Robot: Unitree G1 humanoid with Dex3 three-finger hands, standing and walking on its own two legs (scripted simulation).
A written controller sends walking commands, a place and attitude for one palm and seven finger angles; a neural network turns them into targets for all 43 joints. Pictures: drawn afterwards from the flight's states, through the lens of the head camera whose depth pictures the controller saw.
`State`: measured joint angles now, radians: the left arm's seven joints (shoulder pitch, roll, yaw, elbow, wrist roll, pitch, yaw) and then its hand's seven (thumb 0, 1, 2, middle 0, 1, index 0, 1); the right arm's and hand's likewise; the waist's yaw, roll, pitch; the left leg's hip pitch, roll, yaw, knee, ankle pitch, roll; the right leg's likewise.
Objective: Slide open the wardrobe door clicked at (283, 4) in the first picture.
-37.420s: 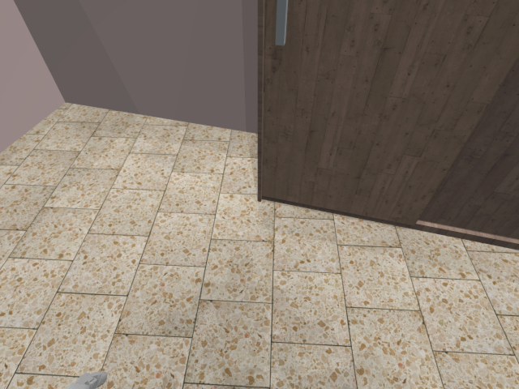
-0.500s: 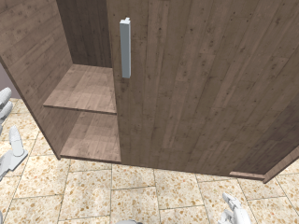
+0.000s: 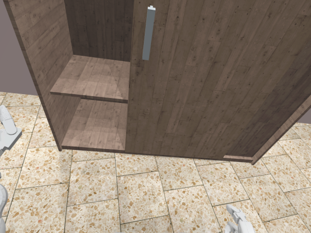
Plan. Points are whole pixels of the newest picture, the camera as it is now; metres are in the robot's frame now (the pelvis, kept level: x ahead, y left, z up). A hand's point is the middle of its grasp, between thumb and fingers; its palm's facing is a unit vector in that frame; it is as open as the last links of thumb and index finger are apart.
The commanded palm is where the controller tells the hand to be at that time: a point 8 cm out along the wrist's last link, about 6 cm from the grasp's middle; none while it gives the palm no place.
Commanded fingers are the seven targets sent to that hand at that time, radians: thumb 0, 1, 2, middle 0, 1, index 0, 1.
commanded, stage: stop stepping back and stand still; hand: left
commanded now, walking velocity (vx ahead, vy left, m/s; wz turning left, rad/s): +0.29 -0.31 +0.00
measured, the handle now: (148, 33) +0.78 +0.11 +0.18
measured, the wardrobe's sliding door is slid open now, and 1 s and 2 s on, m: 0.45 0.45 0.45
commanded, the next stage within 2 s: let the arm hang, fingers relaxed in 0.72 s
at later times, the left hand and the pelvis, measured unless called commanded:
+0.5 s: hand out of the picture +0.14 +0.34 +0.17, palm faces +0.48 -0.85 -0.22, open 7.4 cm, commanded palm +0.07 +0.38 +0.19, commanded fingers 0.00 0.90 0.90 -0.20 -0.30 -0.20 -0.30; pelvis -0.08 +0.08 -0.02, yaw -1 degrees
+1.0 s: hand out of the picture +0.11 +0.33 -0.10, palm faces +0.11 -0.93 -0.36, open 7.4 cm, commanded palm none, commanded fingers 0.00 0.90 0.90 -0.20 -0.30 -0.20 -0.30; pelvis -0.06 +0.10 -0.02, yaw +2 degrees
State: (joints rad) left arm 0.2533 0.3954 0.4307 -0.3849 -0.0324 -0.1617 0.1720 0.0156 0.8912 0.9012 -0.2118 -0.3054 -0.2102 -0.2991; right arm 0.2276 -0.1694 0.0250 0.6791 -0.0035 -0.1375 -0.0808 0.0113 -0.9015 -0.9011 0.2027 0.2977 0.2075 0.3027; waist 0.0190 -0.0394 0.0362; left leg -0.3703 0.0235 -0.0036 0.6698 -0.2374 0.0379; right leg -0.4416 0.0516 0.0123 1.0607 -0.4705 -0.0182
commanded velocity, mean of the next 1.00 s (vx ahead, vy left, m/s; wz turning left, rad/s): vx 0.11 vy -0.10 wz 0.00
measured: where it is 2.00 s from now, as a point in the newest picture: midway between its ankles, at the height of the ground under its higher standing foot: outside the picture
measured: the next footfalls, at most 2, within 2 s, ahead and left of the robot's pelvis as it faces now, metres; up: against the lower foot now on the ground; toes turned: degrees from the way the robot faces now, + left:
right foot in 0.26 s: -0.09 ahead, -0.05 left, +0.00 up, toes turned -10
left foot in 0.46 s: -0.03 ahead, +0.20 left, +0.00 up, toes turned +5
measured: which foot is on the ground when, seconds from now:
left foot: down 0.00-0.22, up 0.24-0.44, down 0.46-1.00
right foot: up 0.00-0.24, down 0.26-0.46, up 0.48-0.66, down 0.68-1.00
